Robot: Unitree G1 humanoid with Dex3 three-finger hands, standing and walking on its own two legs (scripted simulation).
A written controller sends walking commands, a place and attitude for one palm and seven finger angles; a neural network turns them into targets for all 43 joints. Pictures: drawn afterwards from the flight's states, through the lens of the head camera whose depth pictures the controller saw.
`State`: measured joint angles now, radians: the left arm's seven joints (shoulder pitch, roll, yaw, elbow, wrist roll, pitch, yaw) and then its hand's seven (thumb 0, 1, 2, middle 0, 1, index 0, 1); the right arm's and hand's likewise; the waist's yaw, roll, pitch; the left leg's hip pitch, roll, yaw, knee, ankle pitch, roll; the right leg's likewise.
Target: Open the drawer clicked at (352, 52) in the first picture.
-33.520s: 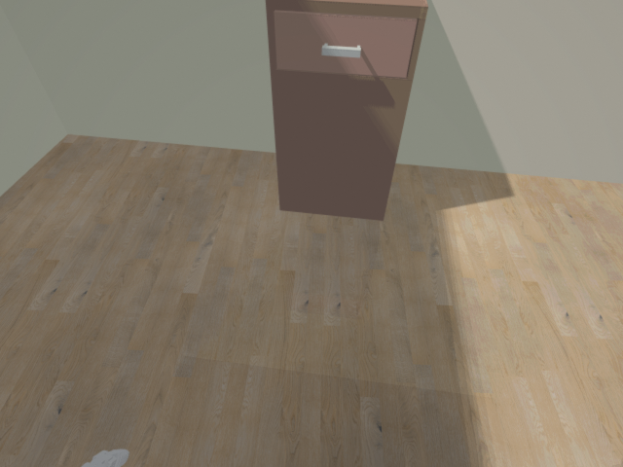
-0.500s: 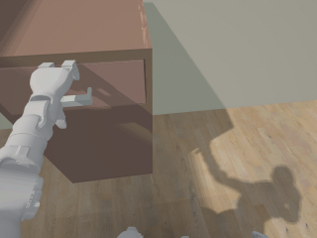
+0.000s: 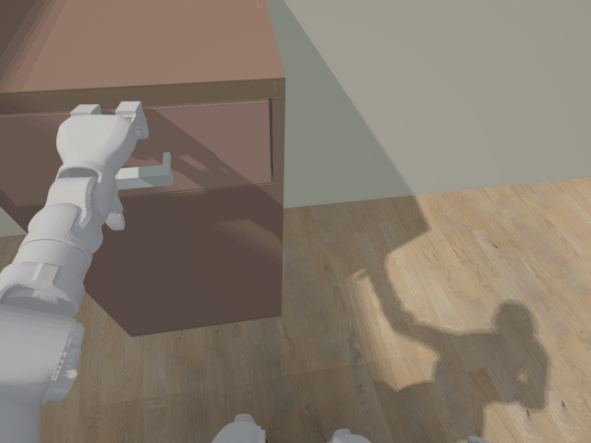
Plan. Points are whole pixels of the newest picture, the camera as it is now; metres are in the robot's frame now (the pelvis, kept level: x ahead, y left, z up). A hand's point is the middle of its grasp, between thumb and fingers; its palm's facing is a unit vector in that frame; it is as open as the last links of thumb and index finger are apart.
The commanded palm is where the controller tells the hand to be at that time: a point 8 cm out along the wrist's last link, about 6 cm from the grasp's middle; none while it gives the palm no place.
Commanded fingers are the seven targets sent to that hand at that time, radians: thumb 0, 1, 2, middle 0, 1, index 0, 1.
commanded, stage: lift the fingers back up to retry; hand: left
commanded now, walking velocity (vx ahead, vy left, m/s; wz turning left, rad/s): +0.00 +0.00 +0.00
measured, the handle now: (131, 169) +0.51 +0.26 +0.05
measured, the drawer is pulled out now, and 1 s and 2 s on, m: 0.00 0.00 0.00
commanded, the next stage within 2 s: re-aim the fingers above the handle in 0.84 s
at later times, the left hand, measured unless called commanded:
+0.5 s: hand (114, 166) +0.47 +0.26 +0.10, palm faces +0.03 +0.02 -1.00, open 13.7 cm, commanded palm +0.47 +0.32 +0.13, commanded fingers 0.00 -0.50 0.30 -0.30 -1.20 -0.30 -1.20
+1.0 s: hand (111, 164) +0.47 +0.26 +0.11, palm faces +0.02 +0.00 -1.00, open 13.7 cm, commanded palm +0.46 +0.33 +0.15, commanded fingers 0.00 -0.50 0.30 -0.30 -1.20 -0.30 -1.20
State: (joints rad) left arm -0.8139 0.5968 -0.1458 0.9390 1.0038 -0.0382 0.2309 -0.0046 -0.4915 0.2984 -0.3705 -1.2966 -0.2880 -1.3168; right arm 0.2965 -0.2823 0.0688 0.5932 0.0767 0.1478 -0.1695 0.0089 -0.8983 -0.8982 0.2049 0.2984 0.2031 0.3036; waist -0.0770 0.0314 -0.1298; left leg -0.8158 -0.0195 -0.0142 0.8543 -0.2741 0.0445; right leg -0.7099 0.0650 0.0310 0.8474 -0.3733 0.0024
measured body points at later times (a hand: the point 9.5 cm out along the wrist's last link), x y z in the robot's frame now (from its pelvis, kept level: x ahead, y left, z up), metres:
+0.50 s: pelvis +0.00 +0.00 +0.01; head +0.06 +0.00 +0.45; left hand +0.46 +0.25 +0.16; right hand +0.07 -0.27 -0.11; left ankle +0.08 +0.09 -0.69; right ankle +0.02 -0.13 -0.69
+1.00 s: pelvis +0.05 -0.01 +0.02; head +0.10 -0.02 +0.47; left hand +0.46 +0.26 +0.16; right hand +0.16 -0.28 -0.10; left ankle +0.08 +0.09 -0.69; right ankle +0.02 -0.13 -0.69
